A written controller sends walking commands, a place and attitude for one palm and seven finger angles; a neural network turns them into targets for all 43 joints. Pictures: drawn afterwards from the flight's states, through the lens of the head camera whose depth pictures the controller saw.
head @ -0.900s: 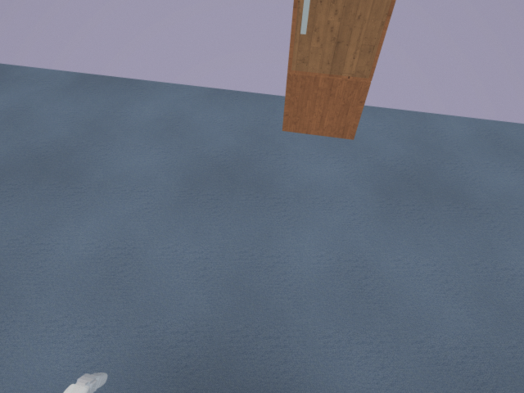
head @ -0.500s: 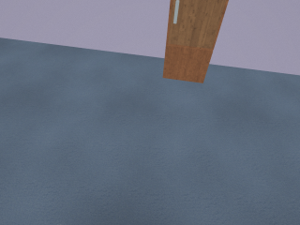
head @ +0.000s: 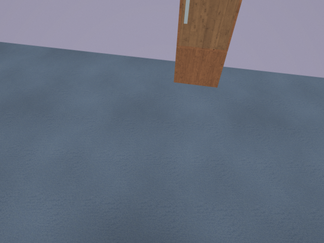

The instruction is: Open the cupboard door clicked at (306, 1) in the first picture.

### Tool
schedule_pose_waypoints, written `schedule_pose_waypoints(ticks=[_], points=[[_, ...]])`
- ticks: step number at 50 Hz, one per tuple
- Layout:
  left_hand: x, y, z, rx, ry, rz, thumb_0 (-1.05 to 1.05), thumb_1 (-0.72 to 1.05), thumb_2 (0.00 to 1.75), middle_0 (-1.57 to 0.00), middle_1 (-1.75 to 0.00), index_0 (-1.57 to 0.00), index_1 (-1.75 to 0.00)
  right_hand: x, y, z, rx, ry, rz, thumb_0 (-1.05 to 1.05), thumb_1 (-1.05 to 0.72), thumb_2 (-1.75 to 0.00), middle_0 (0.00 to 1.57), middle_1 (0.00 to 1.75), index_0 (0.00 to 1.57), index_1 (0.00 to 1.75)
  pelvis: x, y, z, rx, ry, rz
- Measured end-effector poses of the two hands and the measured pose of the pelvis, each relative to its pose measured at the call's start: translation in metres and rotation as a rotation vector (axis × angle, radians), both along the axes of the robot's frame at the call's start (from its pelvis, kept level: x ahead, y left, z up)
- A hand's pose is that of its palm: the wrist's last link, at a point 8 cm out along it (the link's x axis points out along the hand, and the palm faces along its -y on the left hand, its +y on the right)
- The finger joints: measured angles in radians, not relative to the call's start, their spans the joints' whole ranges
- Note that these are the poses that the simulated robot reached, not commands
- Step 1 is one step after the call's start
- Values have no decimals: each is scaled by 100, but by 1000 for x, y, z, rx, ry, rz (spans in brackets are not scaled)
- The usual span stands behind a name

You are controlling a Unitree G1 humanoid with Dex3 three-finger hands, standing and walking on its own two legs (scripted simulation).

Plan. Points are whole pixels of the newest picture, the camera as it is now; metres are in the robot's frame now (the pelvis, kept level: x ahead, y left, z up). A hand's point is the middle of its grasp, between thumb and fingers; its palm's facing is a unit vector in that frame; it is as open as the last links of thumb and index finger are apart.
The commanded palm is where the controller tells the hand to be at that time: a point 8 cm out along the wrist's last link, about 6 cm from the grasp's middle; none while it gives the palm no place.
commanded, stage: look at it before walking up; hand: left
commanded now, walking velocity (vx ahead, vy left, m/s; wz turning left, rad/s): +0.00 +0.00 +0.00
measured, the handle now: (187, 10) +1.70 -0.10 -0.06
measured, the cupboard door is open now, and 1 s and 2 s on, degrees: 0 0 0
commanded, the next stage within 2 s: walk to a spot facing it in 0.74 s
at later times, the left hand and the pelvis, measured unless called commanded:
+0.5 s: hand out of the picture +0.07 +0.24 -0.16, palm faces -0.03 -0.94 -0.33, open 7.4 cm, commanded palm none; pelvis +0.00 +0.00 +0.00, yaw +0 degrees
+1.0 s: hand out of the picture +0.07 +0.22 -0.17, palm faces -0.03 -0.95 -0.30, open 7.4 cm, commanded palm none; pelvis +0.02 -0.01 +0.00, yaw -2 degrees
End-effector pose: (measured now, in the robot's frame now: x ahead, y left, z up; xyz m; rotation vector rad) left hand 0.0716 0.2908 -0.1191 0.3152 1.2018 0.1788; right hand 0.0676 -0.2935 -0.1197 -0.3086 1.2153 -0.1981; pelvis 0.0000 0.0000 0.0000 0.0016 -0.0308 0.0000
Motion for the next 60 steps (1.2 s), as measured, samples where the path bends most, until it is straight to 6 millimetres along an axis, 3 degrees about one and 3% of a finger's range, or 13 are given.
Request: schedule_pose_waypoints(ticks=[45, 52, 60], points=[[-3, -5, 1, 7, 25, 13, 1, 90, 90, -21, -30, -20, -30, 8, -3, 0, 5, 2, 2, 0, -90, -90, 21, 30, 20, 30, 6, -6, 2, 1, 4, -6], [-14, -29, -18, -63, 99, 22, 1, 90, 90, -20, -30, -20, -30, -5, 17, -15, 61, 46, -42, 0, -90, -90, 21, 30, 20, 30, 27, -6, -4, -1, 19, -42], [-20, -62, -43, -143, 246, 34, 1, 90, 90, -20, -30, -20, -30, -31, 40, -38, 120, 157, -160, 0, -90, -90, 21, 30, 20, 30, 72, -11, -19, 6, 41, -90]])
